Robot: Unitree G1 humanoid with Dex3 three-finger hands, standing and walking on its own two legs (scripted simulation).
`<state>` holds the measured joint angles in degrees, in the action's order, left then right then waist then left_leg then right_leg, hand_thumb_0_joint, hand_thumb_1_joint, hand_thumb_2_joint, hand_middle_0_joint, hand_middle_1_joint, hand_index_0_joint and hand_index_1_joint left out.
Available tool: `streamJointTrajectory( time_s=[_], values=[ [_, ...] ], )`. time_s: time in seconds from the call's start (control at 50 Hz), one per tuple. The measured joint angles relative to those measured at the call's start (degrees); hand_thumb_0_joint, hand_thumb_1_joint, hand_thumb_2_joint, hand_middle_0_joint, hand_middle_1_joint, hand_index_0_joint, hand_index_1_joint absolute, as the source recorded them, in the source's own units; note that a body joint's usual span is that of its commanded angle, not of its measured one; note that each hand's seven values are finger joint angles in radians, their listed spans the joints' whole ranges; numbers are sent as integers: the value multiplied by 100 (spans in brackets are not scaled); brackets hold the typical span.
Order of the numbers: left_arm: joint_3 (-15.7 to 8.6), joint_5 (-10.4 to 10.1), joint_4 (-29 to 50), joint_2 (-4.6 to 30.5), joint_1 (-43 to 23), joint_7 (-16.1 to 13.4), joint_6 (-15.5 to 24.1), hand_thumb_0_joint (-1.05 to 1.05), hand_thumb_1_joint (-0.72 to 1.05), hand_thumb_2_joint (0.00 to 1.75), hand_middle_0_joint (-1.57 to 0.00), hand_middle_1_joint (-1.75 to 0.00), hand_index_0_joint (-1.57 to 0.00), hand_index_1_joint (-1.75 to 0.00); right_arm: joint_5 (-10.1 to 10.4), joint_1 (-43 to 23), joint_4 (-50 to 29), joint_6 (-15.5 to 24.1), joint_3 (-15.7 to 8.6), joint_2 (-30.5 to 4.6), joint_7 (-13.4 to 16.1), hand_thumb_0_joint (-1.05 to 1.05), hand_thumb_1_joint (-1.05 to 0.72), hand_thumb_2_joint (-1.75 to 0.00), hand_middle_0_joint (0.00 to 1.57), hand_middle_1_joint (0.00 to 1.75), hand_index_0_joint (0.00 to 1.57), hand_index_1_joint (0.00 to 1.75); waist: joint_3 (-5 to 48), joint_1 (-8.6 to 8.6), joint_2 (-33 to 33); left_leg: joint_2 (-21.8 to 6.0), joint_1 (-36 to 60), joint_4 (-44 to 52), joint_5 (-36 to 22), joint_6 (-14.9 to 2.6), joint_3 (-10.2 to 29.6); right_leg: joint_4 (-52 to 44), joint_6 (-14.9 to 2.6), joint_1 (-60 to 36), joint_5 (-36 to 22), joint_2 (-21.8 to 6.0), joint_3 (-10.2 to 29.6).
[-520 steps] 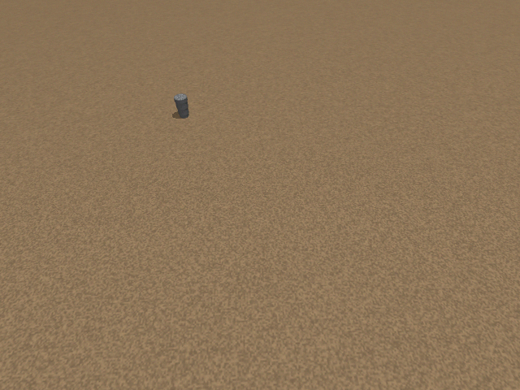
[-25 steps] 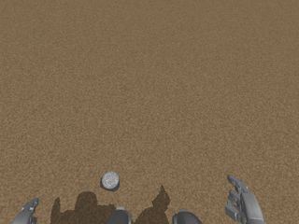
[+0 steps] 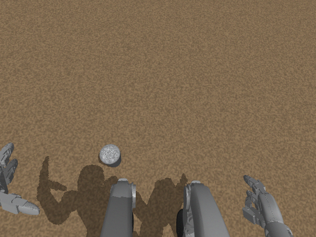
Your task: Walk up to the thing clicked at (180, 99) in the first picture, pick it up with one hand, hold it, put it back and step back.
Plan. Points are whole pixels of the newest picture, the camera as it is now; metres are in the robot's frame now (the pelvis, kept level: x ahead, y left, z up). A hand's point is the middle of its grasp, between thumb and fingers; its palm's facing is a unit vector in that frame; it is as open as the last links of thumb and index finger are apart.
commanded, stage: go down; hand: left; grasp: from the side
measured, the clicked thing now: (112, 157) +0.41 +0.21 -0.49
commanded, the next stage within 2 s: approach in 1.66 s
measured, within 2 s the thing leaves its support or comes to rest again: neither
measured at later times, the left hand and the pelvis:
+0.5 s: hand (24, 165) +0.30 +0.38 -0.13, palm faces +0.18 -0.96 -0.20, open 17.1 cm; pelvis -0.03 +0.00 -0.09, yaw -3 degrees
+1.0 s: hand (26, 160) +0.32 +0.40 -0.16, palm faces +0.19 -0.97 -0.16, open 17.2 cm; pelvis -0.04 +0.00 -0.15, yaw -4 degrees
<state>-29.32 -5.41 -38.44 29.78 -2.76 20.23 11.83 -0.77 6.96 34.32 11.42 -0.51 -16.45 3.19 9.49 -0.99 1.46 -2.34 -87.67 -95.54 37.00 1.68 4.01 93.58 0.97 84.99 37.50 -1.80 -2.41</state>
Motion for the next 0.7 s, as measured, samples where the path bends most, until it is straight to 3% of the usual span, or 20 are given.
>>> streamJointTrajectory(
  time_s=[0.24, 0.4, 0.7],
  values=[
    [-693, -203, -778, 477, -738, 556, 440, -1, -51, 11, -6, -13, -6, -12, -20, -26, 264, -108, 106, -60, -27, 1, -90, -90, 20, 30, 21, 30, 16, -12, -35, -22, -1057, -861, 73, 9, 102, 817, -13, 1036, 48, 51, -30],
    [-948, -250, -1129, 792, -1268, 970, 804, -1, -49, 10, -6, -12, -6, -12, -77, -107, 408, -100, 169, -186, -13, 1, -90, -90, 20, 30, 21, 30, -56, -39, 4, -3, -1672, -1461, 129, 1, 179, 1364, 8, 1609, 89, 60, -55],
    [-1344, -404, -1495, 1229, -1736, 1340, 893, -1, -48, 9, -6, -11, -5, -10, -89, -175, 419, -122, 329, -260, -16, 0, -91, -90, 20, 30, 21, 30, -137, -88, 19, 16, -2354, -2171, 169, 16, 277, 2042, 10, 2267, 121, 82, -84]
  ],
)
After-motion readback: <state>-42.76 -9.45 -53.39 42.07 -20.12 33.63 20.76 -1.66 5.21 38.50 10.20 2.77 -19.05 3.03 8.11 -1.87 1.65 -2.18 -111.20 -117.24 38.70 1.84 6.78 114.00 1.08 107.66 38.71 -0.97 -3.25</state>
